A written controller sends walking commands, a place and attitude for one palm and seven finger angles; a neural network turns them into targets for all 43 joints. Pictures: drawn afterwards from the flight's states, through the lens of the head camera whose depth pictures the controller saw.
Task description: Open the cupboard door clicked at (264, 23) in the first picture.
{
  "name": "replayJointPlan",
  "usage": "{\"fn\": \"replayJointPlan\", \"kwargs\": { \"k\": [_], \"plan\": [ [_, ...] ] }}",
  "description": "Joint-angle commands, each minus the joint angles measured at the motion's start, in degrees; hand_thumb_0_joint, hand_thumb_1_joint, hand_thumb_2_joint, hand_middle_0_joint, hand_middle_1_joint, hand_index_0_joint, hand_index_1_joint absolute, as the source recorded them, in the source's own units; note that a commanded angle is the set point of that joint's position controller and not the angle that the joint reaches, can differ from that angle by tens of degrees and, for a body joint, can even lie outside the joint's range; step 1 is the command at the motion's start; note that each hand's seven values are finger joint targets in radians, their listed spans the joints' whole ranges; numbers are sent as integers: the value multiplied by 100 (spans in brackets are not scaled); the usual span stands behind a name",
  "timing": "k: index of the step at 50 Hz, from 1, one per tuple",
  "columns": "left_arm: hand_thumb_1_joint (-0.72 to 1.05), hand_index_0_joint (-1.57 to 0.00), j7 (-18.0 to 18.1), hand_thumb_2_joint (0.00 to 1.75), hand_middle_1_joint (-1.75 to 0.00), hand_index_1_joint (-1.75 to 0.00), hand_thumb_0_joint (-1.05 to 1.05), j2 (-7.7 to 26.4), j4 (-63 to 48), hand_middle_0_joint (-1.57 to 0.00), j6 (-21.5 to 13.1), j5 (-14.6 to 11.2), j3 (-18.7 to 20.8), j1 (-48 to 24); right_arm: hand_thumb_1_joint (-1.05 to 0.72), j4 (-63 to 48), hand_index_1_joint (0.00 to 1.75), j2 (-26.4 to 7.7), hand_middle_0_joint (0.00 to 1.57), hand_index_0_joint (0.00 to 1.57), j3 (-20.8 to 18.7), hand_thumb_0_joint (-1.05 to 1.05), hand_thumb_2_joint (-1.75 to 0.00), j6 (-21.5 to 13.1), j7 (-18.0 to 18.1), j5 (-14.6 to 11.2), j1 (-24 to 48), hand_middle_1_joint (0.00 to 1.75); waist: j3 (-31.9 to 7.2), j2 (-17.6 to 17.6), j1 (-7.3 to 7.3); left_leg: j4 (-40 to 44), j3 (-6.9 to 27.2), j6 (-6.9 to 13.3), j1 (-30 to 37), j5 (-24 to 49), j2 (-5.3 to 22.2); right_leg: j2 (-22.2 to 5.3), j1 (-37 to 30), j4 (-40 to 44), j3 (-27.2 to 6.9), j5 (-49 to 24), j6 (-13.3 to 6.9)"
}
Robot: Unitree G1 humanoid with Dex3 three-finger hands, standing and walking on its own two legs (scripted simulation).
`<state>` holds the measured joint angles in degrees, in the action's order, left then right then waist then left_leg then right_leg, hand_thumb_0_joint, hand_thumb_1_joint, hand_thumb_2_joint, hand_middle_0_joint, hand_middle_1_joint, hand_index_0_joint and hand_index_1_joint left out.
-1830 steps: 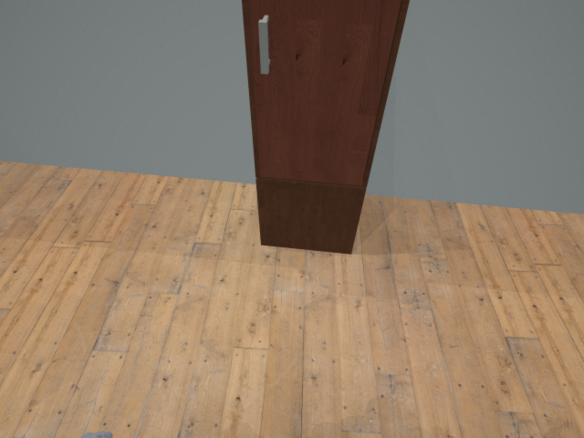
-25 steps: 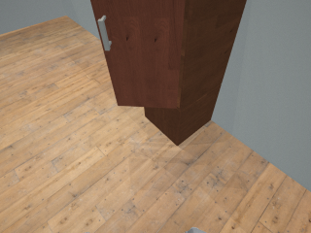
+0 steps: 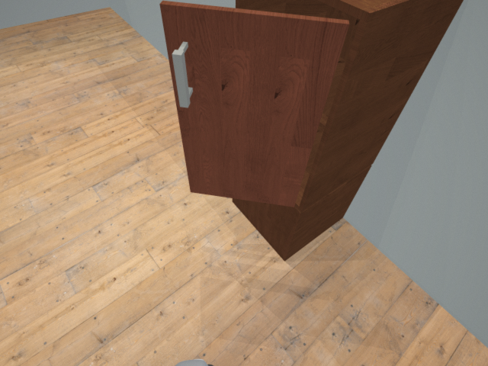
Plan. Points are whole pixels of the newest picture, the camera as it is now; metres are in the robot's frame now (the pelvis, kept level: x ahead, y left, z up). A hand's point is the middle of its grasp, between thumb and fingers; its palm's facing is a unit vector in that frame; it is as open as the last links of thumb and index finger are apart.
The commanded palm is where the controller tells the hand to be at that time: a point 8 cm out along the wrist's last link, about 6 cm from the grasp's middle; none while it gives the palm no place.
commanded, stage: come to a stop and stand still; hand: left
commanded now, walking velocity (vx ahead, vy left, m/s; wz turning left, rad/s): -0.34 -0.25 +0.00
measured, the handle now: (184, 75) +0.64 +0.21 +0.12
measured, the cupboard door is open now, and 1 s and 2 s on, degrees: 45 45 45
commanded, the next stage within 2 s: look again from close up in 1.18 s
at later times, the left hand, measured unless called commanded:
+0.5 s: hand out of the picture +0.13 +0.21 -0.16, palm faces -0.05 -0.97 -0.23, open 7.4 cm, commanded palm none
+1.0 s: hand out of the picture +0.03 +0.13 -0.18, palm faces -0.01 -0.99 -0.17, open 7.3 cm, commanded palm none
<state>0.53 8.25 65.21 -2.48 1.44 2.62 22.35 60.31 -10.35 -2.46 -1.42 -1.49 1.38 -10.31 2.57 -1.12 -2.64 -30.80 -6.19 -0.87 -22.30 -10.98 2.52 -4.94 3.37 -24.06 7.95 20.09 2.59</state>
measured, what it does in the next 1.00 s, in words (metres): steps on the spot: left foot, then right foot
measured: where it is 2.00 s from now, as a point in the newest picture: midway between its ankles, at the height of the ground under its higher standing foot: outside the picture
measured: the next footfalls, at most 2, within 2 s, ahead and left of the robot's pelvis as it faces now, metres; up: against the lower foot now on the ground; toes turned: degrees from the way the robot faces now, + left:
left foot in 0.02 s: +0.12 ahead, +0.10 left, +0.00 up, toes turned +1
right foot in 0.58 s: +0.01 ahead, -0.15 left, +0.00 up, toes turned -6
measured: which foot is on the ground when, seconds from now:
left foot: up 0.00-0.00, down 0.02-1.00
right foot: down 0.00-0.02, up 0.04-0.56, down 0.58-1.00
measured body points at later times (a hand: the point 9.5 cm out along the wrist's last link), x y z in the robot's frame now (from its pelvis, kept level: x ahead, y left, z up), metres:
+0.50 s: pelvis +0.02 +0.02 +0.01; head +0.05 +0.04 +0.45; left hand +0.13 +0.27 -0.15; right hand +0.04 -0.24 -0.14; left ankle +0.09 +0.11 -0.74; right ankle -0.02 -0.15 -0.69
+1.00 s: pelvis +0.03 -0.03 +0.00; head +0.04 -0.03 +0.45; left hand +0.03 +0.19 -0.16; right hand -0.01 -0.24 -0.16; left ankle +0.08 +0.10 -0.74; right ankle -0.03 -0.15 -0.74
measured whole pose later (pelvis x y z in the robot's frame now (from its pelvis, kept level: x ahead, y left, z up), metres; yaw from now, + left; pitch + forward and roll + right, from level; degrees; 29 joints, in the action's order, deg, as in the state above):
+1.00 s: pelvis +0.03 -0.03 +0.00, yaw -3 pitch -1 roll +0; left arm 1.8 7.5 65.0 0.9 0.3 0.8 16.9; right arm 66.4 -6.6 -1.4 1.0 1.2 1.1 -17.4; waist 1.5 -0.1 0.8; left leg -26.6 -2.9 -1.3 -15.8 -9.9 3.1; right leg -1.8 6.7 -26.1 3.1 18.6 0.7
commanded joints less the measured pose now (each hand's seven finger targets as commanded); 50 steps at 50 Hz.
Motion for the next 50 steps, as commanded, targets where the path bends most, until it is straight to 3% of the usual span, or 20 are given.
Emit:
{"fn": "replayJointPlan", "kwargs": {
  "k": [1, 2, 3, 5, 10, 14, 18, 23, 25, 27, 28, 29, 30, 31, 33, 35, 37, 38, 45, 50],
  "plan": [
    [90, -20, 75, 90, -30, -30, 0, 273, -425, -20, 14, -107, -19, 253, -90, 85, 30, -1235, 20, 20, -203, 0, -90, -117, 257, 50, -1734, 30, -1003, 1616, 696, 979, 2219, 1000, 2753, 2777, 1992, 262, 2157, -2693, 3, 1599, -193],
    [90, -20, 150, 90, -30, -30, 0, 264, -383, -20, 92, -96, -63, 235, -90, 22, 30, -1077, 20, 20, -113, 0, -90, -68, 342, 38, -1349, 30, -1023, 1185, 541, 1093, 2120, 1101, 2229, 2926, 2079, 173, 1941, -3091, -572, 1705, -247],
    [90, -20, 176, 90, -30, -30, 0, 198, -316, -20, 166, -98, -75, 127, -90, -95, 30, -983, 20, 20, -70, 0, -90, -54, 410, 28, -889, 30, -750, 1272, 429, 1139, 1984, 1100, 1705, 3157, 1985, 46, 1881, -3232, -776, 1474, -198],
    [90, -20, 138, 90, -30, -30, 0, 345, -235, -20, 297, -102, -38, 3, -90, -198, 30, -725, 20, 20, 4, 0, -90, -7, 473, -12, -345, 30, -173, 821, 281, 1263, 1500, 1121, 845, 3171, 1862, -90, 1692, -3233, -860, 1081, -131],
    [90, -20, 67, 90, -30, -30, 0, 585, -581, -20, 570, -11, 177, -195, -90, -206, 30, -934, 20, 20, -163, 0, -90, 110, 574, -23, -402, 30, -529, 498, 307, 1151, 1258, 1197, 1177, 3321, 1995, 126, 2301, -4049, -942, 657, -43],
    [90, -20, 38, 90, -30, -30, 0, 590, -854, -20, 656, 6, 257, -444, -90, -301, 30, -926, 20, 20, -212, 0, -90, 115, 551, -4, -255, 30, -612, 766, 275, 1254, 1098, 1108, 1194, 2520, 1879, 184, 2582, -4259, -1030, 295, 37],
    [90, -20, 6, 90, -30, -30, 0, 557, -1033, -20, 666, 18, 217, -760, -90, -313, 30, -950, 20, 20, -257, 0, -90, 131, 488, 30, -302, 30, -512, 943, 331, 1412, 1096, 1029, 1109, 1505, 1754, 183, 2409, -3542, -870, 301, 32],
    [90, -20, 1, 90, -30, -30, 0, 489, -1154, -20, 565, -2, 96, -1035, -90, -264, 30, -1090, 20, 20, -323, 0, -90, 199, 358, 69, -478, 30, -445, 1188, 446, 1547, 1233, 902, 778, 129, 1586, 283, 1527, -1851, -470, 534, -121],
    [90, -20, 14, 90, -30, -30, 0, 539, -1091, -20, 507, -20, 78, -890, -90, -237, 30, -1055, 20, 20, -317, 0, -90, 211, 323, 45, -526, 30, -418, 1090, 352, 1403, 1227, 769, 561, -113, 1407, 337, 963, -868, -377, 66, -190],
    [90, -20, 48, 90, -30, -30, 0, 778, -955, -20, 433, -26, 106, -526, -90, -236, 30, -905, 20, 20, -301, 0, -90, 215, 280, -13, -573, 30, -539, 561, 204, 1031, 842, 382, 291, -411, 971, 183, 212, 328, -476, -576, -271],
    [90, -20, 84, 90, -30, -30, 0, 1046, -961, -20, 382, -5, 122, -551, -90, -263, 30, -629, 20, 20, -254, 0, -90, 231, 248, -52, -620, 30, -442, -182, 249, 442, 487, 91, -66, -891, 540, -577, 251, 829, -1374, -170, -563],
    [90, -20, 102, 90, -30, -30, 0, 1303, -1005, -20, 345, -6, 99, -808, -90, -347, 30, -317, 20, 20, -141, 0, -90, 253, 207, -64, -591, 30, -249, -875, 355, 47, 141, -100, -47, -1127, 96, -1241, 799, 1192, -1906, 177, -889],
    [90, -20, 121, 90, -30, -30, 0, 1252, -1023, -20, 306, -20, 57, -1058, -90, -368, 30, -266, 20, 20, -93, 0, -90, 288, 180, -35, -454, 30, -174, -808, 374, -203, 211, -99, 356, -1140, 49, -1268, 1357, 1272, -1814, 210, -985],
    [90, -20, 137, 90, -30, -30, 0, 1141, -986, -20, 250, -33, 22, -1191, -90, -290, 30, -270, 20, 20, -80, 0, -90, 306, 187, 0, -509, 30, -42, -1285, 420, -314, 300, -62, 412, -900, 53, -976, 1420, 1110, -1630, -399, -932],
    [90, -20, 131, 90, -30, -30, 0, 970, -878, -20, 217, -78, -48, -1317, -90, -29, 30, -323, 20, 20, -59, 0, -90, 278, 211, -16, -908, 30, -94, -1167, 556, 42, 384, -65, 795, -162, 57, -694, 1299, 673, -1139, -1078, -751],
    [90, -20, 128, 90, -30, -30, 0, 786, -751, -20, 208, -121, -91, -1094, -90, 156, 30, -401, 20, 20, -30, 0, -90, 193, 243, -27, -1030, 30, -124, -378, 477, 509, 606, -1, 1208, 727, 267, -310, 1342, 349, -918, -787, -500],
    [90, -20, 144, 90, -30, -30, 0, 700, -638, -20, 280, -122, -68, -877, -90, 237, 30, -444, 20, 20, -47, 0, -90, 210, 263, -26, -958, 30, 219, 174, 404, 736, 735, 23, 866, 69, 379, -202, 1387, 578, -970, 249, -425],
    [90, -20, 134, 90, -30, -30, 0, 717, -587, -20, 307, -115, -62, -863, -90, 251, 30, -403, 20, 20, -28, 0, -90, 215, 271, -22, -912, 30, 453, 288, 387, 836, 772, 27, 701, -126, 340, -158, 1427, 579, -990, 318, -420],
    [90, -20, 129, 90, -30, -30, 0, 556, -315, -20, 232, -125, -88, -476, -90, 401, 30, -276, 20, 20, -2, 0, -90, 178, 325, -44, -1014, 30, 239, -89, 347, 810, 664, 67, 1035, 195, 316, -153, 1180, 681, -987, -183, -423],
    [90, -20, 150, 90, -30, -30, 0, 443, -206, -20, 199, -115, -92, -270, -90, 443, 30, -242, 20, 20, 5, 0, -90, 140, 350, -61, -978, 30, 118, -33, 331, 762, 658, 97, 1194, 546, 368, -137, 1016, 598, -905, -649, -402]
  ]
}}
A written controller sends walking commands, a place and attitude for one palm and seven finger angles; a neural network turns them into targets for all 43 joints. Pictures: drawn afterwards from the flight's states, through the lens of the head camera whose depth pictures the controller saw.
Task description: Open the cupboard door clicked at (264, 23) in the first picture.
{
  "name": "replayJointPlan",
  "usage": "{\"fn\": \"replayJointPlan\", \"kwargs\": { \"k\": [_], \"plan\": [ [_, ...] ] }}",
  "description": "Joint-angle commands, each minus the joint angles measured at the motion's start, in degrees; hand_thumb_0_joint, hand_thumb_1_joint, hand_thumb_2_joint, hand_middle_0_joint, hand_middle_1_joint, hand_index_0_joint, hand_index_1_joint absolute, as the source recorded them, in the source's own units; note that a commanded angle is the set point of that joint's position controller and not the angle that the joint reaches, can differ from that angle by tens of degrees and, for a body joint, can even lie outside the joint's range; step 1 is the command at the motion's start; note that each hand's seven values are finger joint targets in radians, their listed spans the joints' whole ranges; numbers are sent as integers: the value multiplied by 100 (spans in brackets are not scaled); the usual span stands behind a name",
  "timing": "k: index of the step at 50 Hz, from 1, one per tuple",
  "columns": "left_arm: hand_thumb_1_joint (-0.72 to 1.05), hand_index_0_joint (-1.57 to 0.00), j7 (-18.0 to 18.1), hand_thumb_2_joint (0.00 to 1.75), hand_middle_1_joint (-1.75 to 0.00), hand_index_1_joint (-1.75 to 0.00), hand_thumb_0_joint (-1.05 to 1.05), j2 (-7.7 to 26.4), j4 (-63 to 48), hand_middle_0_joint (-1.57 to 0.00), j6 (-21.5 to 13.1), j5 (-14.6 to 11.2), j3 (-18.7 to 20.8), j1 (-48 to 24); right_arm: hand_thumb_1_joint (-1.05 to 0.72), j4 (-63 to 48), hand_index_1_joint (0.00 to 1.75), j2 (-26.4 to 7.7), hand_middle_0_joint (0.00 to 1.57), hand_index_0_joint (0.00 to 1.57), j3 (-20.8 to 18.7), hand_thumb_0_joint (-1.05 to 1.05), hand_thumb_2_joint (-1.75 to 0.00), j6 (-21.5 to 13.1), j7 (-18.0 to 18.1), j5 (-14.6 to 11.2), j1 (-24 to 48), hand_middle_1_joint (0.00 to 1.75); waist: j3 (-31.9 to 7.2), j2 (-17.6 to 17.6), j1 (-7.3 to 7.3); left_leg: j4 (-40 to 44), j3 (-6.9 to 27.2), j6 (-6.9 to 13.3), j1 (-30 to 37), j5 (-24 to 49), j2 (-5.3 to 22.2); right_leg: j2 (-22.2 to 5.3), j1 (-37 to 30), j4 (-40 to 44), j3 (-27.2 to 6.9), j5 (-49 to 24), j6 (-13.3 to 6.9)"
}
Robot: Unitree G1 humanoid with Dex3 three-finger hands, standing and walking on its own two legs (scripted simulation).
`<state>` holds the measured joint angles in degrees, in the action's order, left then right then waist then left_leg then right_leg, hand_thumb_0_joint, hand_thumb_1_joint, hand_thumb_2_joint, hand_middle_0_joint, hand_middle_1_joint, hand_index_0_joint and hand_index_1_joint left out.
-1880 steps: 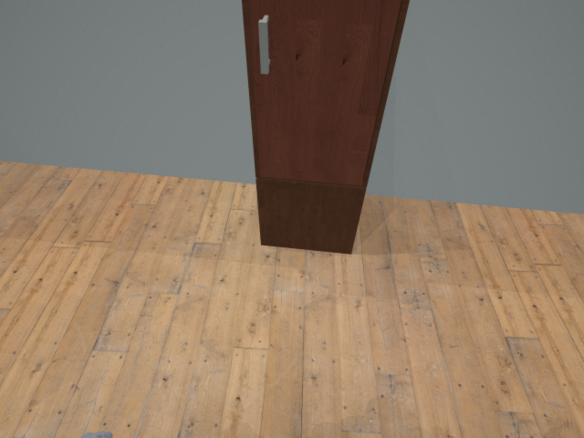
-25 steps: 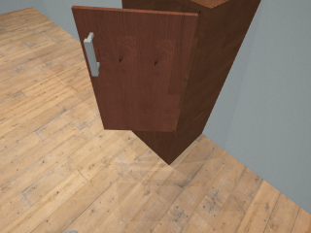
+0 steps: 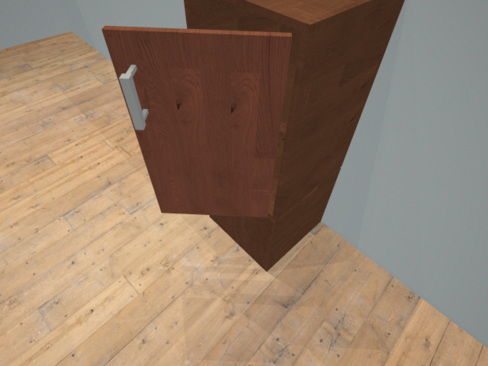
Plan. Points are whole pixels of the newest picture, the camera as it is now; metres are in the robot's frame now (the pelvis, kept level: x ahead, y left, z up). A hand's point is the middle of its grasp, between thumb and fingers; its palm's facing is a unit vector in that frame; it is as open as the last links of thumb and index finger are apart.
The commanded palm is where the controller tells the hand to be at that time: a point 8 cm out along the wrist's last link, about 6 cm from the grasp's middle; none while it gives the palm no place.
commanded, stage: come to a stop and stand still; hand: left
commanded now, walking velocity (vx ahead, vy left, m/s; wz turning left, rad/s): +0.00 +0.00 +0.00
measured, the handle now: (136, 98) +0.60 +0.26 +0.12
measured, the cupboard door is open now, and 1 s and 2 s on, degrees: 45 45 45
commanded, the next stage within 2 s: look again from close up in 0.18 s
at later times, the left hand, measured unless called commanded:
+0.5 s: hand out of the picture +0.02 +0.19 -0.19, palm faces +0.03 -0.98 -0.20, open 7.4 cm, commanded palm none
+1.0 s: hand out of the picture -0.07 +0.21 -0.19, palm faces +0.05 -0.98 -0.18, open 7.4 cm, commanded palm none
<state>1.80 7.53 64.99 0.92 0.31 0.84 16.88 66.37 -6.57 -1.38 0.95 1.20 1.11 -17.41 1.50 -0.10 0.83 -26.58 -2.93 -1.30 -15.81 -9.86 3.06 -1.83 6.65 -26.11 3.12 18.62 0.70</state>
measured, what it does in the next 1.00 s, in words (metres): stands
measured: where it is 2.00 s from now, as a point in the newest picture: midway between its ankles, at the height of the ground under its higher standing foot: outside the picture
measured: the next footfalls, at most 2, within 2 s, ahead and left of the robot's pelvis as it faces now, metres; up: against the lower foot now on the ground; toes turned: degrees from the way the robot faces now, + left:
right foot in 1.42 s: +0.05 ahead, -0.05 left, +0.00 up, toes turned -7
left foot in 1.74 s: +0.18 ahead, +0.21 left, +0.00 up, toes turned +6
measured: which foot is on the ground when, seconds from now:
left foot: down 0.00-1.00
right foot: down 0.00-1.00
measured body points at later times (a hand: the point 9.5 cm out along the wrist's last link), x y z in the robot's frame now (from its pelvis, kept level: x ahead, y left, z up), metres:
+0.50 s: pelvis +0.01 +0.02 -0.01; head +0.01 +0.03 +0.44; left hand +0.02 +0.24 -0.17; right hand +0.06 -0.22 -0.15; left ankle +0.05 +0.13 -0.74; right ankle -0.05 -0.12 -0.74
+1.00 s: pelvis -0.03 +0.03 -0.01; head -0.04 +0.05 +0.44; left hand -0.07 +0.26 -0.17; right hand -0.02 -0.20 -0.15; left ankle +0.04 +0.13 -0.74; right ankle -0.05 -0.12 -0.74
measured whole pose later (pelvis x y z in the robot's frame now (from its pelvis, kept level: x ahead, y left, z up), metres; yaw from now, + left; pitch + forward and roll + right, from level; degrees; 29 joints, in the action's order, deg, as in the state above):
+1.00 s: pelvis -0.03 +0.03 -0.01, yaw +1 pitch -1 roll -1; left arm 1.5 10.8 58.8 1.0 1.7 0.7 23.9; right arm 59.3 -9.7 -0.9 1.7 -0.3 1.4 -18.7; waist -1.1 -1.6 -0.5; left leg -32.2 -2.9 1.9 -20.8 -14.1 0.7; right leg -3.4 11.0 -30.7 1.9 21.0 1.2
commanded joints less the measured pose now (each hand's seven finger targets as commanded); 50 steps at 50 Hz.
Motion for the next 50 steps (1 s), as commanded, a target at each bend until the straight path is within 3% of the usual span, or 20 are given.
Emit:
{"fn": "replayJointPlan", "kwargs": {
  "k": [1, 13, 14, 15, 16, 17, 18, 20, 21, 24, 26, 29, 33, 38, 42, 45, 47, 50],
  "plan": [
    [90, -20, 28, 90, -30, -30, 0, 494, -165, -20, -142, 2, 79, 287, -90, -158, 30, -603, 20, 20, -106, 0, -90, -100, 83, -28, -238, 30, 257, -103, -9, 327, 346, 140, 539, 516, 307, -466, 673, 787, -415, -609, -211],
    [90, -20, 39, 90, -30, -30, 0, 441, -34, -20, -162, 19, 57, 484, -90, -162, 30, -641, 20, 20, -69, 0, -90, -141, 111, -33, -73, 30, 258, 14, -43, 327, 343, 158, 653, 907, 303, -498, 413, 768, -305, -1076, -169],
    [90, -20, 254, 90, -30, -30, 0, 621, -20, -20, -344, 151, 14, 943, -90, -654, 30, -800, 20, 20, -37, 0, -90, -250, 16, -90, 598, 30, 424, -78, -316, -951, 197, 75, 368, 1192, 310, -704, 839, 882, -888, -3248, -87],
    [90, -20, 260, 90, -30, -30, 0, 833, -198, -20, -411, 163, 70, 635, -90, -952, 30, -663, 20, 20, 15, 0, -90, -221, -9, -66, 422, 30, 275, -120, 65, -747, 119, 83, 176, 738, 209, -869, 416, 458, -635, -4662, -142],
    [90, -20, 244, 90, -30, -30, 0, 769, -338, -20, -454, 150, 57, 722, -90, -907, 30, -571, 20, 20, -2, 0, -90, -291, 21, -15, -51, 30, -494, -515, 91, -634, 64, 214, 286, 867, 146, -760, -175, -163, -436, -5378, -198],
    [90, -20, 238, 90, -30, -30, 0, 739, -400, -20, -461, 94, 69, 708, -90, -876, 30, -722, 20, 20, -41, 0, -90, -326, 47, -18, -259, 30, -1026, -703, 87, -699, 115, 283, 441, 1625, 160, -653, -528, -481, -254, -5500, -196],
    [90, -20, 224, 90, -30, -30, 0, 741, -495, -20, -434, 81, 89, 792, -90, -915, 30, -820, 20, 20, -72, 0, -90, -327, 59, -48, -234, 30, -1088, -442, 7, -784, 109, 323, 563, 2179, 206, -604, -435, -576, -252, -5123, -192],
    [90, -20, 205, 90, -30, -30, 0, 700, -614, -20, -328, 98, 79, 759, -90, -948, 30, -899, 20, 20, -74, 0, -90, -292, 73, -47, -219, 30, -776, 334, -26, -755, 237, 399, 745, 3047, 394, -429, 66, -598, -172, -3443, -205],
    [90, -20, 190, 90, -30, -30, 0, 676, -675, -20, -275, 92, 77, 746, -90, -1000, 30, -939, 20, 20, -84, 0, -90, -260, 85, -48, -144, 30, -494, 360, -69, -722, 353, 443, 649, 3043, 481, -341, 344, -458, -144, -2484, -191],
    [90, -20, 137, 90, -30, -30, 0, 709, -821, -20, -160, 109, 66, 673, -90, -1178, 30, -967, 20, 20, -95, 0, -90, -197, 68, -35, 81, 30, 54, 41, -88, -493, 382, 399, 126, 1677, 375, -304, 625, -167, -254, -1462, -231],
    [90, -20, 112, 90, -30, -30, 0, 787, -920, -20, -125, 107, 79, 609, -90, -1216, 30, -1012, 20, 20, -97, 0, -90, -187, 46, -16, 117, 30, -8, 151, -98, -385, 416, 406, 100, 1363, 372, -257, 634, -229, -208, -1076, -210],
    [90, -20, 71, 90, -30, -30, 0, 826, -1060, -20, -72, 101, 82, 476, -90, -1331, 30, -1038, 20, 20, -117, 0, -90, -143, 5, -5, 260, 30, 292, 178, -106, 29, 550, 391, -259, -224, 319, -213, 881, -38, -268, -46, -213],
    [90, -20, 48, 90, -30, -30, 0, 888, -1166, -20, -54, 112, 77, 464, -90, -1387, 30, -1041, 20, 20, -130, 0, -90, -108, -42, 10, 265, 30, 485, 133, -102, 445, 693, 361, -510, -1415, 273, -209, 1044, 107, -287, 495, -220],
    [90, -20, 23, 90, -30, -30, 0, 913, -1150, -20, -94, 110, 64, 615, -90, -1372, 30, -1085, 20, 20, -122, 0, -90, -130, -61, 4, 189, 30, 238, 40, -130, 574, 740, 362, -418, -1461, 283, -249, 936, 201, -286, 390, -203],
    [90, -20, 15, 90, -30, -30, 0, 890, -1073, -20, -109, 108, 49, 714, -90, -1270, 30, -1075, 20, 20, -110, 0, -90, -137, -66, -10, 114, 30, 272, 106, -113, 645, 732, 345, -369, -1480, 282, -272, 1003, 305, -312, 418, -191],
    [90, -20, -8, 90, -30, -30, 0, 863, -937, -20, -94, 137, 68, 960, -90, -1151, 30, -1092, 20, 20, -115, 0, -90, -83, -82, 11, -1, 30, 204, 271, -157, 759, 746, 374, -444, -2319, 252, -217, 951, 282, -221, 1270, -225],
    [90, -20, -26, 90, -30, -30, 0, 865, -848, -20, -91, 136, 92, 1103, -90, -1136, 30, -1064, 20, 20, -108, 0, -90, -55, -98, 21, 43, 30, 479, 113, -211, 565, 671, 366, -738, -2477, 131, -288, 1061, 408, -425, 1668, -311],
    [90, -20, -43, 90, -30, -30, 0, 961, -731, -20, -134, 107, 147, 1177, -90, -1113, 30, -832, 20, 20, -81, 0, -90, -77, -114, 15, -15, 30, 599, -463, -191, -288, 244, 312, -789, -1752, -196, -659, 1142, 855, -1026, 1910, -537]
  ]
}}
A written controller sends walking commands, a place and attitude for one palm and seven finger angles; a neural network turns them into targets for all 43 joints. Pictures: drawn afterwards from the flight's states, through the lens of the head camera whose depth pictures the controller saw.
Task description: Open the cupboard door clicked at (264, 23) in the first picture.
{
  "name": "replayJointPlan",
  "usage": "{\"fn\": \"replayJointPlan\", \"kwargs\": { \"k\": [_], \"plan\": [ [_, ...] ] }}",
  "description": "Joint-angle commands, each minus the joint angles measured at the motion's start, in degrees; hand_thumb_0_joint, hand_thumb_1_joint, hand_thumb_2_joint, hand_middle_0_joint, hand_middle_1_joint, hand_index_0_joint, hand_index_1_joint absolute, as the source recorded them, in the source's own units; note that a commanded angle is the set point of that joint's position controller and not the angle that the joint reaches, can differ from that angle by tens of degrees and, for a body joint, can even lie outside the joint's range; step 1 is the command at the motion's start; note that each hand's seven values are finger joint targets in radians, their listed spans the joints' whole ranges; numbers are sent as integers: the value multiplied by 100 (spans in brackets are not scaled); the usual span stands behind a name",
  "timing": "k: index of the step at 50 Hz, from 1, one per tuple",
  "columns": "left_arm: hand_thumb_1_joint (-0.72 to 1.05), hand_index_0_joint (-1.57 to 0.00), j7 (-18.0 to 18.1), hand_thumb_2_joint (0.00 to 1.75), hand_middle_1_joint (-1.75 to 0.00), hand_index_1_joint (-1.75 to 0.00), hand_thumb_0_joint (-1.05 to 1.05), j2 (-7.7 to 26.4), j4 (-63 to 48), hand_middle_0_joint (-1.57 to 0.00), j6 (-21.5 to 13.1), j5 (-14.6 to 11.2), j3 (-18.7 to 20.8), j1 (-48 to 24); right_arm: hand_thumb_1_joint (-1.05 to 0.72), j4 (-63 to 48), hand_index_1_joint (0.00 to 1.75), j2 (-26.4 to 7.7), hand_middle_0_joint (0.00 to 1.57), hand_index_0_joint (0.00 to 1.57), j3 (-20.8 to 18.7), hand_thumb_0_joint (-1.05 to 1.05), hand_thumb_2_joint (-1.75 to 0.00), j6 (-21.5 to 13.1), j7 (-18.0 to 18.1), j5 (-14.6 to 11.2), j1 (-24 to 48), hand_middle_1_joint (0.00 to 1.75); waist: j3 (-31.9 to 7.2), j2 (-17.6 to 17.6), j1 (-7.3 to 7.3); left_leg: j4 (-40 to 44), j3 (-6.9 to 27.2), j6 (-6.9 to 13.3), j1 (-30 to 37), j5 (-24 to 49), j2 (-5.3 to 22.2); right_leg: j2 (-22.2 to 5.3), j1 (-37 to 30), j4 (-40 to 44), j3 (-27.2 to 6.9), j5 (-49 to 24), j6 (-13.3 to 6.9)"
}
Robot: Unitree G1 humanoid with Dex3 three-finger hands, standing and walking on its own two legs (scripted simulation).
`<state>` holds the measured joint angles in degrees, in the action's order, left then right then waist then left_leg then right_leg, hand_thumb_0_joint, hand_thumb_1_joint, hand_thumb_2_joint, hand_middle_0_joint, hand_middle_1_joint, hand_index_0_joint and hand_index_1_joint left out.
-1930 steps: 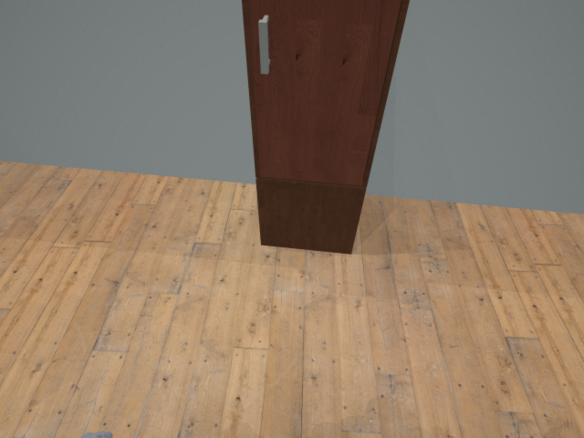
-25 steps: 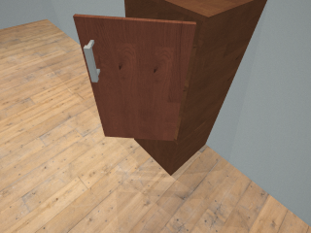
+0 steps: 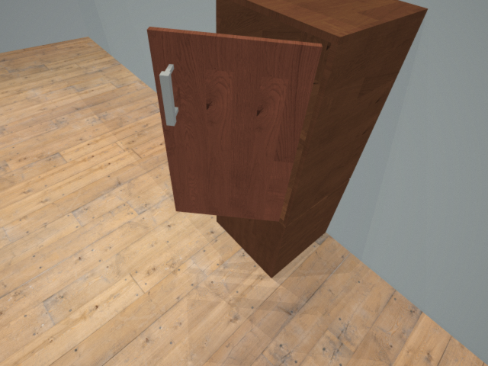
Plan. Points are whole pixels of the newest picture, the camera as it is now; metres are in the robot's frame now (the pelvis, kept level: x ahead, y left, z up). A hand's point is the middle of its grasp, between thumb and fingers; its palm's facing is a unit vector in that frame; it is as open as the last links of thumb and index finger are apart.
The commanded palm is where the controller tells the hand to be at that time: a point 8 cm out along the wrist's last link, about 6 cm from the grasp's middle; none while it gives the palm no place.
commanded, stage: shuffle to correct the standing spot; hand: left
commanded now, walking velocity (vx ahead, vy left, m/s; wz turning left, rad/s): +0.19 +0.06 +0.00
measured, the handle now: (170, 95) +0.63 +0.22 +0.12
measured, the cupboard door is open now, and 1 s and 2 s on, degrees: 45 45 45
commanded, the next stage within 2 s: come to a stop and stand still in 0.52 s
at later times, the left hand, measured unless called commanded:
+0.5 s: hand out of the picture +0.05 +0.19 -0.17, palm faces +0.07 -0.98 -0.20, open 7.3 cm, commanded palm none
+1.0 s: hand out of the picture +0.12 +0.24 -0.18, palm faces +0.01 -0.98 -0.20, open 7.4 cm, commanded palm none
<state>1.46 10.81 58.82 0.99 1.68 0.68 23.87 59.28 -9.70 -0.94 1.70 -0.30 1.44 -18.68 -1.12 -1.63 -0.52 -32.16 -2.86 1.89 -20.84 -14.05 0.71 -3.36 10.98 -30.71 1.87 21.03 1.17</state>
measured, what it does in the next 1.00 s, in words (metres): walks ahead: right foot, then left foot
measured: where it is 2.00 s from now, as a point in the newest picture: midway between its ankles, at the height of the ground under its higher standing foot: outside the picture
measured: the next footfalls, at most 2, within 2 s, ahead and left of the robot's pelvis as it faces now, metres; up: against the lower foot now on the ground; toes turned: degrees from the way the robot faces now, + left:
right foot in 0.42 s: +0.08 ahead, -0.09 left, +0.00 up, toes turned -8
left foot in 0.74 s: +0.21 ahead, +0.17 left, +0.00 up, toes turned +6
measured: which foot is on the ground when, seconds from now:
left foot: down 0.00-0.42, up 0.44-0.72, down 0.74-1.00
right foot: down 0.00-0.16, up 0.18-0.40, down 0.42-0.74, up 0.76-1.00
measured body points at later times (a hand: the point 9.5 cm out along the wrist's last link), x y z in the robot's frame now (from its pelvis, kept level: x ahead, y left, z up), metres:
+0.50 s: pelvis +0.05 +0.02 +0.00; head +0.04 +0.01 +0.45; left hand +0.05 +0.24 -0.15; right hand +0.02 -0.19 -0.16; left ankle +0.07 +0.10 -0.70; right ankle +0.04 -0.08 -0.73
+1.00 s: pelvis +0.09 +0.06 +0.00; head +0.12 +0.06 +0.45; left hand +0.12 +0.29 -0.16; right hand +0.17 -0.18 -0.15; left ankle +0.18 +0.17 -0.73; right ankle +0.08 -0.05 -0.70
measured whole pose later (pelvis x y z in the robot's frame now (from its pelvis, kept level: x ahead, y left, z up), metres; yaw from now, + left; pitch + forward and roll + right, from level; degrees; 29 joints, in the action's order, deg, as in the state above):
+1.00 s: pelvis +0.09 +0.06 +0.00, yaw -3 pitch +0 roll +0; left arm 1.3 9.7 57.2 3.0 1.6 3.0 15.6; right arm 57.2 -8.6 -2.0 -0.1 2.5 1.8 -8.8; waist 3.2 -0.8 -0.6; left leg -29.3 -7.2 1.3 -20.7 -8.6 3.7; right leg -0.9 22.0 -49.1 3.4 27.1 0.5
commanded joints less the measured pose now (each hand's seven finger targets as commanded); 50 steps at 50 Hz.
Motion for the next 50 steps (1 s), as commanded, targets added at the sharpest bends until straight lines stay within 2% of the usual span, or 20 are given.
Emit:
{"fn": "replayJointPlan", "kwargs": {
  "k": [1, 3, 5, 8, 9, 15, 19, 20, 21, 22, 27, 31, 34, 35, 36, 37, 38, 41, 46, 50],
  "plan": [
    [90, -20, -7, 90, -30, -30, 0, 691, -109, -20, -157, -42, 183, 429, -90, -410, 30, -455, 20, 20, -107, 0, -90, -174, 26, -24, 63, 30, 866, -560, -13, -91, 55, -37, -275, -1065, -48, -699, 772, 1488, -1116, 1799, -660],
    [90, -20, 3, 90, -30, -30, 0, 742, -150, -20, -176, -42, 219, 217, -90, -374, 30, -375, 20, 20, -112, 0, -90, -222, 13, -26, -140, 30, 794, -757, 133, -343, -82, -39, 116, -757, -46, -895, 1088, 1581, -1148, 1852, -721],
    [90, -20, -2, 90, -30, -30, 0, 656, -177, -20, -155, -24, 204, 81, -90, -275, 30, -433, 20, 20, -130, 0, -90, -251, 16, -40, -405, 30, 860, -229, 254, 174, 107, -13, 559, -1060, 26, -569, 1451, 1094, -683, 1777, -596],
    [90, -20, -31, 90, -30, -30, 0, 105, -219, -20, -135, 10, 115, 214, -90, -87, 30, -981, 20, 20, -260, 0, -90, -293, 96, 22, -1007, 30, 943, 1762, 331, 2278, 2412, 604, 677, -3313, 1353, 459, 1992, -1433, 494, 1134, -333],
    [90, -20, -44, 90, -30, -30, 0, 49, -224, -20, -143, 21, 92, 117, -90, -79, 30, -958, 20, 20, -271, 0, -90, -300, 103, 2, -919, 30, 954, 1528, 280, 2594, 2820, 925, 448, -3509, 1643, 282, 2052, -2421, 255, 983, -434],
    [90, -20, -116, 90, -30, -30, 0, -280, -145, -20, -260, -9, 55, 101, -90, -68, 30, -592, 20, 20, -165, 0, -90, -463, 133, -11, -407, 30, 376, 695, 8, 2233, 1424, 1006, 181, -1219, 1301, 0, 996, -1461, 287, 443, -366],
    [90, -20, -73, 90, -30, -30, 0, -256, 62, -20, -270, -2, 130, 691, -90, -37, 30, -545, 20, 20, -186, 0, -90, -371, 124, -28, -284, 30, 478, 312, -286, 1732, 1040, 656, -691, -2089, 959, 228, -642, 327, 438, -99, -370],
    [90, -20, -26, 90, -30, -30, 0, -11, 103, -20, -299, 23, 208, 936, -90, -70, 30, -352, 20, 20, -155, 0, -90, -376, 91, -49, -169, 30, 596, -245, -459, 964, 685, 437, -1405, -1995, 615, -183, -1260, 974, -194, 333, -499],
    [90, -20, 34, 90, -30, -30, 0, 379, 146, -20, -313, 58, 294, 1112, -90, -225, 30, -32, 20, 20, -103, 0, -90, -372, 56, -95, -36, 30, 935, -1379, -548, -457, -171, 101, -2423, -1749, -74, -1439, -1448, 1900, -1964, 1671, -989],
    [90, -20, 58, 90, -30, -30, 0, 692, 79, -20, -327, -4, 374, 1109, -90, -433, 30, -204, 20, 20, -164, 0, -90, -365, 11, -13, 228, 30, 959, -1275, -506, -1707, -165, 48, -2361, -1559, -13, -2277, -739, 2648, -2990, 2413, -1414],
    [90, -20, 51, 90, -30, -30, 0, 256, -118, -20, -543, -5, 251, 137, -90, -283, 30, -73, 20, 20, -176, 0, -90, -315, -107, -13, 29, 30, 911, -556, 89, -2242, 15, -77, -1683, -119, 377, -1378, -157, 2230, -798, -643, -1105],
    [90, -20, -18, 90, -30, -30, 0, 557, 7, -20, -494, 26, 310, 307, -90, -414, 30, 67, 20, 20, -122, 0, -90, -375, -130, -54, 302, 30, 701, -528, -88, -865, -406, -109, -669, -125, 194, -1284, 25, 1853, -358, -1243, -1034],
    [90, -20, -24, 90, -30, -30, 0, 439, 51, -20, -341, -7, 260, 210, -90, -241, 30, -7, 20, 20, -72, 0, -90, -435, -24, -41, -210, 30, 518, -491, 127, 377, -520, -185, 811, 593, 64, -784, 510, 908, 33, -1223, -676],
    [90, -20, -9, 90, -30, -30, 0, 204, 62, -20, -287, -3, 181, 339, -90, -120, 30, -271, 20, 20, -110, 0, -90, -477, 35, -49, -563, 30, 220, 38, 188, 637, -78, -151, 1477, 1415, 463, -495, 659, 135, 216, -1107, -444],
    [90, -20, 12, 90, -30, -30, 0, -14, 66, -20, -243, -77, 129, 597, -90, -117, 30, -762, 20, 20, -157, 0, -90, -498, 115, -12, -767, 30, -221, 1157, 131, 864, 1107, 272, 2009, 2776, 1514, -107, 1098, -500, 446, 55, -162],
    [90, -20, 48, 90, -30, -30, 0, -104, 35, -20, -202, -91, 91, 671, -90, -157, 30, -991, 20, 20, -171, 0, -90, -425, 173, -28, -759, 30, -326, 1396, 105, 1178, 1651, 748, 1621, 3274, 2121, 66, 875, -1010, 339, 1253, -88],
    [90, -20, 52, 90, -30, -30, 0, -137, 31, -20, -174, -75, 63, 593, -90, -204, 30, -980, 20, 20, -156, 0, -90, -384, 231, -15, -503, 30, -40, 1044, 69, 1216, 1659, 907, 1204, 3504, 2126, 76, 892, -1322, 160, 1284, -114],
    [90, -20, 45, 90, -30, -30, 0, 70, 93, -20, -3, -42, 145, 277, -90, -131, 30, -806, 20, 20, -157, 0, -90, -326, 338, -20, -38, 30, 15, 1423, 91, 1166, 1277, 946, 893, 4303, 2006, -49, 927, -2094, -58, 1091, -103],
    [90, -20, -39, 90, -30, -30, 0, 6, -257, -20, 152, -5, 241, -85, -90, -279, 30, -982, 20, 20, -356, 0, -90, -242, 400, 15, 296, 30, -254, 928, 91, 1173, 952, 999, 899, 3483, 2015, 92, 1179, -2263, -64, 716, -27],
    [90, -20, -50, 90, -30, -30, 0, -64, -334, -20, 129, -2, 267, 126, -90, -452, 30, -921, 20, 20, -394, 0, -90, -147, 321, 48, 662, 30, -185, 904, -86, 1258, 857, 726, 101, 1130, 1733, 141, 281, -919, 129, 184, -125]
  ]
}}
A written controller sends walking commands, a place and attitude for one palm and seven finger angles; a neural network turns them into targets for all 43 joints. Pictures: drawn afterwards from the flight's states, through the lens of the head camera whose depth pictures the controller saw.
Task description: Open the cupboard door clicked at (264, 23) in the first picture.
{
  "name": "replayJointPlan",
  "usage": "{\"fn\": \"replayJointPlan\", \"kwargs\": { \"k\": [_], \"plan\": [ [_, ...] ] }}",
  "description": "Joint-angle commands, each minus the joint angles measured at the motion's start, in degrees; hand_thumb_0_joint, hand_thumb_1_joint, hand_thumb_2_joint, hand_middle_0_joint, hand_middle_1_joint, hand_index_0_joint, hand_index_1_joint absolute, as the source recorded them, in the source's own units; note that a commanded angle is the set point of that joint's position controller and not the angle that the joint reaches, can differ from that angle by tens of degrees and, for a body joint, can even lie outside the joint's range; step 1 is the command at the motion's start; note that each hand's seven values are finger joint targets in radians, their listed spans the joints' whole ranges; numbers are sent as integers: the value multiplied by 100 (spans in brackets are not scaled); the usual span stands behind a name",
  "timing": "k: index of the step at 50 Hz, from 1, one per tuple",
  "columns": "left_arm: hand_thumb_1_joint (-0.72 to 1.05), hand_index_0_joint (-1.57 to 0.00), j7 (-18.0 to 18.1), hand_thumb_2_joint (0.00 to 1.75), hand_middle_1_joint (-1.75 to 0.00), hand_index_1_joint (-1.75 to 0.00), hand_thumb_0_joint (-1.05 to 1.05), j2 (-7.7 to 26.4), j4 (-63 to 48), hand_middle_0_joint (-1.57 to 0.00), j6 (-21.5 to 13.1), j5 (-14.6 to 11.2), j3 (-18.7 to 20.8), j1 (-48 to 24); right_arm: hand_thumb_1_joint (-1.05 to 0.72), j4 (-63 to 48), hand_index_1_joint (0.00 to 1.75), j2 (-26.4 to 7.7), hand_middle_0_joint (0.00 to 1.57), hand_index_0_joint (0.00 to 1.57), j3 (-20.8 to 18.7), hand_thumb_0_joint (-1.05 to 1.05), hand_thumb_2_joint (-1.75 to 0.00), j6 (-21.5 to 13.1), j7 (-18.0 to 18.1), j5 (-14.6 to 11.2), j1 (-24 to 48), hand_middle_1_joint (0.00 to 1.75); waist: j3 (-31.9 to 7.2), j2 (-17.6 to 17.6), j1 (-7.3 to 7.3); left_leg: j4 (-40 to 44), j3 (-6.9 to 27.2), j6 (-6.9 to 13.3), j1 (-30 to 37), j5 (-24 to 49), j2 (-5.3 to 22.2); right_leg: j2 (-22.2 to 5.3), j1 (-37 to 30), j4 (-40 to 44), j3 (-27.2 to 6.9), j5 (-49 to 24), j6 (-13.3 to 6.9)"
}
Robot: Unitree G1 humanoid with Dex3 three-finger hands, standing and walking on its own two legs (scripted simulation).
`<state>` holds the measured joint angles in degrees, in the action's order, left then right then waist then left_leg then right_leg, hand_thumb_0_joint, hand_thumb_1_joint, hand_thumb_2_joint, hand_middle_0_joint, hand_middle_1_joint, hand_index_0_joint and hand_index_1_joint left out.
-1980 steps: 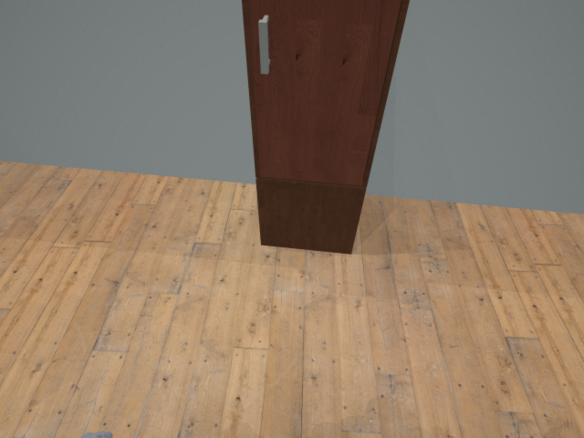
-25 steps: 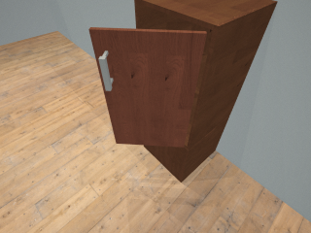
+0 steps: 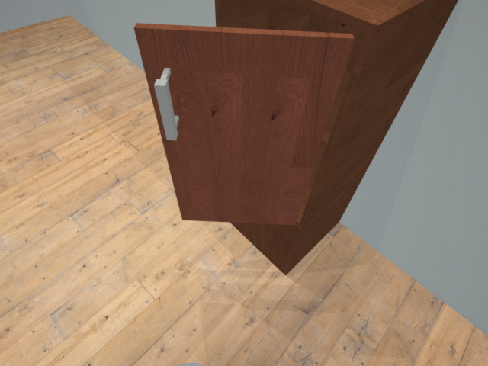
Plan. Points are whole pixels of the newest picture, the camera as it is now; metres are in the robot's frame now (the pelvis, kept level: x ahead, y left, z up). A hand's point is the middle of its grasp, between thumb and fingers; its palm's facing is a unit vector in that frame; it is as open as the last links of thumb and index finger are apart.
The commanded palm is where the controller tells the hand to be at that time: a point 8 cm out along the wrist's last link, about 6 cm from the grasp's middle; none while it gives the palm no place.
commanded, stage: come to a stop and stand still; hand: left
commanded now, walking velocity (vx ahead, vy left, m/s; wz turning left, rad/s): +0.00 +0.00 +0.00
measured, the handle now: (169, 105) +0.53 +0.19 +0.12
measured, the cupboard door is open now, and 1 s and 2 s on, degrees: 45 45 45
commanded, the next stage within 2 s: look again from close up in 0.56 s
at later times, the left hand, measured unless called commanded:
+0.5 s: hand out of the picture -0.03 +0.14 -0.17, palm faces +0.08 -0.98 -0.16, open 7.3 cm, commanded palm none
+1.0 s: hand out of the picture -0.02 +0.17 -0.17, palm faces +0.07 -0.98 -0.20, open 7.4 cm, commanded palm none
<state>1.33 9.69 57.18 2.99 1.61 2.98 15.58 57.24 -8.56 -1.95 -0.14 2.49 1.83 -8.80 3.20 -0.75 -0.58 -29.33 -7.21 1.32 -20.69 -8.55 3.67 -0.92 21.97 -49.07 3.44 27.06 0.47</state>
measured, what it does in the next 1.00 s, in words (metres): steps on the spot: right foot, then left foot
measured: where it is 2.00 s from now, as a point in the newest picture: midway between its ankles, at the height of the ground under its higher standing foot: outside the picture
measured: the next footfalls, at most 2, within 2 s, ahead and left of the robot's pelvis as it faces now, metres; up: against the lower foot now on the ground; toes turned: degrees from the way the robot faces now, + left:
right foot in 0.08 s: +0.04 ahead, -0.12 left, +0.00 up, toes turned -3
left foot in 0.30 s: +0.03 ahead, +0.08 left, +0.00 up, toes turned +4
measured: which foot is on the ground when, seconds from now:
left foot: down 0.00-0.08, up 0.10-0.28, down 0.30-1.00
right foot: up 0.00-0.06, down 0.08-1.00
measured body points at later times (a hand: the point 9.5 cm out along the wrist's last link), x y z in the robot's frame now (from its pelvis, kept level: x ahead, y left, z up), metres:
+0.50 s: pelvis -0.02 -0.03 +0.01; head -0.02 -0.02 +0.46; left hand -0.03 +0.19 -0.15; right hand -0.03 -0.24 -0.15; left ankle -0.01 +0.08 -0.73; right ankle +0.00 -0.12 -0.73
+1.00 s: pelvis -0.02 +0.00 +0.00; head -0.03 -0.01 +0.45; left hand -0.02 +0.22 -0.15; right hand -0.03 -0.21 -0.16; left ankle -0.01 +0.08 -0.73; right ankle +0.00 -0.12 -0.73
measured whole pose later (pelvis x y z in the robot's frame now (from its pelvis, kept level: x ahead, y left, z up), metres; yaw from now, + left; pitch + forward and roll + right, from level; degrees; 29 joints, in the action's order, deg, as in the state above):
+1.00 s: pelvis -0.02 +0.00 +0.00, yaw +1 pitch -1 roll +0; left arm 2.3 8.0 60.5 -1.0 1.2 0.4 18.5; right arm 61.0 -7.5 0.4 -0.7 0.9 1.5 -20.1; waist -1.0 0.7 -0.1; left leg -29.1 -3.8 3.1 -14.1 -14.3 -1.7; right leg -2.1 15.0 -29.5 4.6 13.6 -0.4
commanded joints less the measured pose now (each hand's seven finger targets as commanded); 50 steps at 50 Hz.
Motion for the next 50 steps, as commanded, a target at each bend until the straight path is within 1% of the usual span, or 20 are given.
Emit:
{"fn": "replayJointPlan", "kwargs": {
  "k": [1, 2, 3, 4, 5, 7, 11, 13, 15, 17, 28, 32, 33, 34, 37, 39, 40, 42, 45, 50],
  "plan": [
    [90, -20, -37, 90, -30, -30, 0, 60, -128, -20, -94, 8, 57, 1164, -90, -297, 30, -1032, 20, 20, -297, 0, -90, 80, 4, -2, -261, 30, -572, 662, -204, 841, 1174, 590, -328, -330, 1240, -74, -1300, 1605, 68, -923, -61],
    [90, -20, -16, 90, -30, -30, 0, 234, -129, -20, -127, 44, 75, 1279, -90, -336, 30, -815, 20, 20, -276, 0, -90, 129, -43, -33, -290, 30, -400, 55, -249, 468, 872, 305, -779, -1249, 760, -196, -1558, 2325, -106, -1143, -105],
    [90, -20, 19, 90, -30, -30, 0, 602, -263, -20, -189, 97, 80, 1074, -90, -427, 30, -400, 20, 20, -190, 0, -90, 190, -87, -94, -378, 30, -135, -1255, -147, -522, 324, -83, -1011, -1879, 49, -1175, -1016, 3348, -1471, -300, -461],
    [90, -20, 26, 90, -30, -30, 0, 886, -476, -20, -191, 60, 71, 583, -90, -545, 30, -277, 20, 20, -153, 0, -90, 237, -149, -96, -279, 30, 12, -1521, -94, -1402, 343, -149, -669, -2037, -192, -1824, -59, 3981, -2000, 513, -888],
    [90, -20, 60, 90, -30, -30, 0, 809, -569, -20, -247, 40, 63, 257, -90, -525, 30, -290, 20, 20, -154, 0, -90, 279, -168, -76, -192, 30, 14, -1207, -46, -2016, 572, -99, -378, -1915, -173, -1770, 432, 4114, -2073, 634, -988],
    [90, -20, 71, 90, -30, -30, 0, 616, -597, -20, -319, 16, 11, -185, -90, -285, 30, -319, 20, 20, -138, 0, -90, 255, -193, -63, -487, 30, 152, -1020, 181, -2381, 636, -76, -347, -1448, -128, -1305, 259, 3709, -1335, -565, -905],
    [90, -20, 65, 90, -30, -30, 0, 596, -404, -20, -343, -13, -11, 112, -90, -56, 30, -128, 20, 20, -30, 0, -90, 131, -157, -90, -780, 30, -123, -588, 75, -643, 358, -185, 284, -1206, -199, -1052, -540, 3072, -864, -1872, -931],
    [90, -20, 38, 90, -30, -30, 0, 521, -250, -20, -343, -94, -66, 207, -90, 131, 30, -112, 20, 20, 44, 0, -90, 47, -115, -95, -1019, 30, -125, -114, 102, 631, 582, -136, 988, -342, -96, -802, -435, 2765, -744, -1598, -609],
    [90, -20, 4, 90, -30, -30, 0, 258, -180, -20, -345, -114, -138, 419, -90, 116, 30, -457, 20, 20, 56, 0, -90, -56, -67, -66, -890, 30, -61, 543, -137, 1037, 1371, 170, 578, 181, 665, -381, -797, 2718, -500, -1501, -243],
    [90, -20, 14, 90, -30, -30, 0, 301, 25, -20, -325, -117, -137, 365, -90, 242, 30, -381, 20, 20, 105, 0, -90, -77, -61, -77, -752, 30, 48, 822, -164, 1295, 1332, 144, 53, -344, 513, -372, -1314, 2674, -386, -1642, -176],
    [90, -20, 25, 90, -30, -30, 0, 196, 484, -20, -395, -111, -206, 666, -90, 585, 30, -173, 20, 20, 162, 0, -90, -31, -47, -100, -1327, 30, 196, -89, 14, 1188, 873, 10, 534, -894, 120, -527, -888, 3363, -611, -799, -237],
    [90, -20, 40, 90, -30, -30, 0, 123, 547, -20, -416, -104, -210, 787, -90, 637, 30, -98, 20, 20, 177, 0, -90, -44, -42, -102, -1449, 30, 174, -86, 34, 1131, 823, 9, 601, -779, 106, -534, -820, 3358, -623, -841, -245],
    [90, -20, 268, 90, -30, -30, 0, 320, 700, -20, -519, 6, -291, 1084, -90, 282, 30, -519, 20, 20, 124, 0, -90, -105, -142, -111, -641, 30, 570, 532, -213, 18, 513, -220, 277, -847, 117, -799, -487, 3302, -846, -1598, -121],
    [90, -20, 210, 90, -30, -30, 0, 628, 443, -20, -524, -39, -228, 840, -90, 118, 30, -143, 20, 20, 119, 0, -90, 13, -164, -99, -1000, 30, 129, 333, 168, -364, 655, -168, 499, -1228, -169, -1082, -165, 3637, -1365, 329, -427],
    [90, -20, 172, 90, -30, -30, 0, 516, 208, -20, -600, -32, -138, 427, -90, 170, 30, -107, 20, 20, 111, 0, -90, 6, -213, -66, -1598, 30, -190, -335, 370, -546, 559, -74, 875, -790, -149, -1075, 155, 3571, -1061, 400, -614],
    [90, -20, 161, 90, -30, -30, 0, 324, 209, -20, -562, -37, -150, 447, -90, 140, 30, -130, 20, 20, 117, 0, -90, -42, -186, -69, -1691, 30, 54, -282, 367, -124, 671, -31, 897, -789, -80, -884, 378, 3286, -882, 406, -577],
    [90, -20, 156, 90, -30, -30, 0, 310, 187, -20, -528, -26, -151, 445, -90, 141, 30, -112, 20, 20, 122, 0, -90, -73, -182, -52, -1639, 30, 237, 242, 303, 140, 748, -20, 751, -785, -59, -751, 362, 3016, -676, 176, -532],
    [90, -20, 120, 90, -30, -30, 0, 228, 197, -20, -467, -48, -168, 626, -90, 52, 30, -246, 20, 20, 138, 0, -90, -111, -153, -38, -1442, 30, 476, 567, 136, 876, 1264, 117, -61, -1451, 151, -409, -145, 2589, -502, -133, -376],
    [90, -20, 93, 90, -30, -30, 0, 173, 212, -20, -460, -32, -197, 812, -90, -34, 30, -400, 20, 20, 119, 0, -90, -176, -127, -57, -1222, 30, 389, 249, -46, 1311, 1502, 212, -519, -1666, 284, -336, -940, 2348, -306, -952, -301],
    [90, -20, 86, 90, -30, -30, 0, 222, 159, -20, -465, -52, -215, 668, -90, 83, 30, -453, 20, 20, 144, 0, -90, -220, -115, -74, -1211, 30, 294, 39, -33, 1345, 1404, 203, -151, -1217, 247, -429, -1071, 2466, -340, -1341, -286]
  ]
}}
